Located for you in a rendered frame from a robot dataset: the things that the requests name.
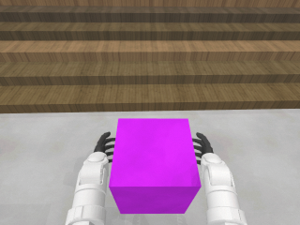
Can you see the robot right hand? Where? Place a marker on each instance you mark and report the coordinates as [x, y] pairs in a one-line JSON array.
[[204, 148]]

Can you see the robot left forearm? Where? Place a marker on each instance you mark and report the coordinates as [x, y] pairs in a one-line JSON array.
[[88, 206]]

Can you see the robot right forearm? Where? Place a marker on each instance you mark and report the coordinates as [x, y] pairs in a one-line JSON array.
[[223, 207]]

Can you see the robot left hand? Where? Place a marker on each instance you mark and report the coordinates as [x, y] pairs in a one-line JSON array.
[[101, 147]]

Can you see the carton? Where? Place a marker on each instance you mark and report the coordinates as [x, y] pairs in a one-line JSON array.
[[154, 167]]

